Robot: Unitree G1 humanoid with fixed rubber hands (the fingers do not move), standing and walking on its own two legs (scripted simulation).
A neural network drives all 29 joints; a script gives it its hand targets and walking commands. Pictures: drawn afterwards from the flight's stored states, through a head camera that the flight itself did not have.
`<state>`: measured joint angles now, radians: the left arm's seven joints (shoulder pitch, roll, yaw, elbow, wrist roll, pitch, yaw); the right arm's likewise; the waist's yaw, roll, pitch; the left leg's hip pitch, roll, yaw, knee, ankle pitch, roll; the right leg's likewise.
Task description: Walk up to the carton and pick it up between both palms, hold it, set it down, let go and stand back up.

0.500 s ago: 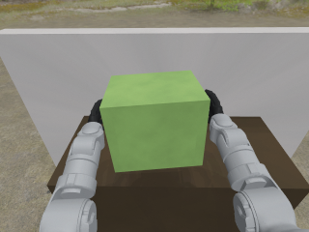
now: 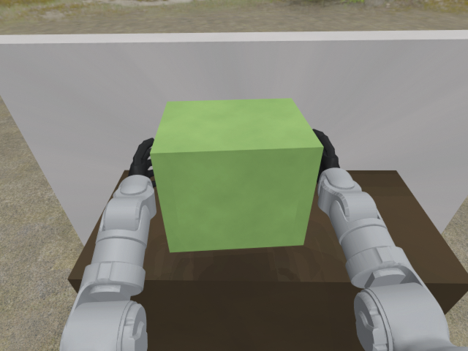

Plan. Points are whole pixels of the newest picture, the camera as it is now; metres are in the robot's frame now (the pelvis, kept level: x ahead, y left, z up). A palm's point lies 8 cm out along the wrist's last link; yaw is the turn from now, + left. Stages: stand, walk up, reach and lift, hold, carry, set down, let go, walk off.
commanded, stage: hold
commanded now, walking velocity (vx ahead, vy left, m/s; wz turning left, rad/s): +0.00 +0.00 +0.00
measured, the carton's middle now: (233, 171) +0.40 +0.02 +0.16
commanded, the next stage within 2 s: none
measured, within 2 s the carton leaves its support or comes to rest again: neither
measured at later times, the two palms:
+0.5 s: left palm (135, 183) +0.35 +0.18 +0.18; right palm (330, 170) +0.37 -0.14 +0.19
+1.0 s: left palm (136, 180) +0.35 +0.18 +0.19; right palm (334, 169) +0.36 -0.14 +0.19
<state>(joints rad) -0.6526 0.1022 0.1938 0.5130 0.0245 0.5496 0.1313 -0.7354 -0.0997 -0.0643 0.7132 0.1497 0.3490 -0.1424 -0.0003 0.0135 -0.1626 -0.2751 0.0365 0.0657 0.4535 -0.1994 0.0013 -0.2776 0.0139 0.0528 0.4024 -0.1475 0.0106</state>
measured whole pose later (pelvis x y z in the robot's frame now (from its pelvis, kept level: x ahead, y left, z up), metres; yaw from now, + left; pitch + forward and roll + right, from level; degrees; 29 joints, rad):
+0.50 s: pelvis -0.01 +0.00 +0.00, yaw +0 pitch +0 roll -1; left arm -0.64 0.10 0.20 0.44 0.04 0.63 0.11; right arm -0.73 -0.10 -0.06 0.61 0.16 0.47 -0.16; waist 0.00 0.01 -0.16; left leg -0.27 0.04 0.06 0.45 -0.18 0.00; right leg -0.27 0.01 0.05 0.40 -0.13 0.01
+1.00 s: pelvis -0.02 +0.00 +0.00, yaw +0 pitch +0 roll -1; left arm -0.67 0.10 0.20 0.48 0.04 0.60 0.10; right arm -0.73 -0.10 -0.08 0.60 0.16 0.46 -0.17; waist 0.00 0.01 -0.16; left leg -0.27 0.04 0.06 0.45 -0.18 0.00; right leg -0.27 0.01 0.05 0.40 -0.12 0.01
